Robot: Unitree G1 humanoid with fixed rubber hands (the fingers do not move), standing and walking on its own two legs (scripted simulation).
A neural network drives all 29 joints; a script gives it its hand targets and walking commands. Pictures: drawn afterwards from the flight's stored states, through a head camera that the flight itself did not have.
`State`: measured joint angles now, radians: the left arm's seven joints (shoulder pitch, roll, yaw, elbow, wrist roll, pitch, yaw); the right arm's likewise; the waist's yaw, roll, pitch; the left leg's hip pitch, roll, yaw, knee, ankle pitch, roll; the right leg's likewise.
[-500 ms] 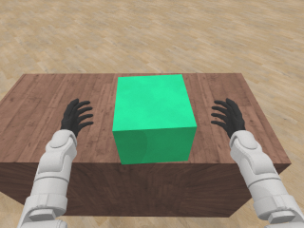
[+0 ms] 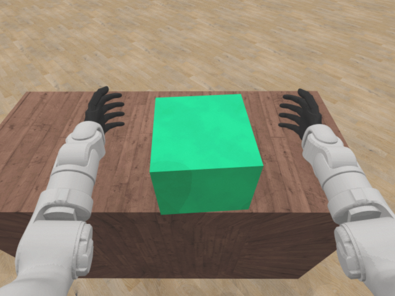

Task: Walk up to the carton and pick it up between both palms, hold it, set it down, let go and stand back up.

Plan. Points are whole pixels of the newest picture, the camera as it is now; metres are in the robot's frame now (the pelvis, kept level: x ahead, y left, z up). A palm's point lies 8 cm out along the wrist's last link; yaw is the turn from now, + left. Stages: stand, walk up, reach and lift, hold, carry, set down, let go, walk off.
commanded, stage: reach and lift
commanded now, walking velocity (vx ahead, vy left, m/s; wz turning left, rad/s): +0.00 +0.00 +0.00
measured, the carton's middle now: (201, 153) +0.47 +0.01 +0.01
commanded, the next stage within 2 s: none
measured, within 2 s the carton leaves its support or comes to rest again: neither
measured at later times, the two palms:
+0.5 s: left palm (105, 138) +0.43 +0.22 +0.10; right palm (294, 135) +0.43 -0.19 +0.10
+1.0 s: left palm (118, 147) +0.44 +0.20 +0.06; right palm (280, 144) +0.44 -0.17 +0.07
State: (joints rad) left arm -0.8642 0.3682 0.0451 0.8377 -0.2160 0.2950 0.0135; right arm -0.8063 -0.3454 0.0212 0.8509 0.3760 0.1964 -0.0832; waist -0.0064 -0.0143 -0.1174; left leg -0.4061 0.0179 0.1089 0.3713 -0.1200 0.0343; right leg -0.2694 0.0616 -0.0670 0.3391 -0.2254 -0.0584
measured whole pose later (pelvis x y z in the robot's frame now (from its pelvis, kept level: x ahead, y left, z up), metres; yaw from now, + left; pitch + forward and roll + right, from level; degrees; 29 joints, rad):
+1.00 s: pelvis -0.01 +0.01 -0.02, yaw +0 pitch +22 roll -1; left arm -1.04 0.25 0.02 1.41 -0.16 -0.22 0.04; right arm -0.95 -0.24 -0.01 1.26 0.28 -0.15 -0.07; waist 0.00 -0.01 -0.25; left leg -0.76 0.03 0.10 0.51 -0.14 0.04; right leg -0.64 0.06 -0.08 0.51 -0.26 -0.05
